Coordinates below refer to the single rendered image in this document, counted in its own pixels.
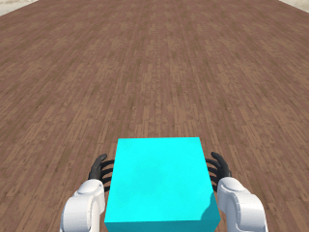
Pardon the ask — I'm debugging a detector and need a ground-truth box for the right robot hand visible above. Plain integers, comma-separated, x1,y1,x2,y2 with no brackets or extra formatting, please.
205,152,232,192

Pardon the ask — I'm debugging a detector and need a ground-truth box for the left robot forearm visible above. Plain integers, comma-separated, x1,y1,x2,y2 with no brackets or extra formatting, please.
59,179,106,232

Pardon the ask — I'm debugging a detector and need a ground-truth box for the right robot forearm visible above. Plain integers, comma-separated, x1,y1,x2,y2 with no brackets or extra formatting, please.
216,177,268,232

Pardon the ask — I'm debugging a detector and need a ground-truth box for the left robot hand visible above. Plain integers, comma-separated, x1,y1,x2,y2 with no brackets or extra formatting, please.
88,153,115,192

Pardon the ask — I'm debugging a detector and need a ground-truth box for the carton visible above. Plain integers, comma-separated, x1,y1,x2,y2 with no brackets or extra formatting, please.
104,137,221,232

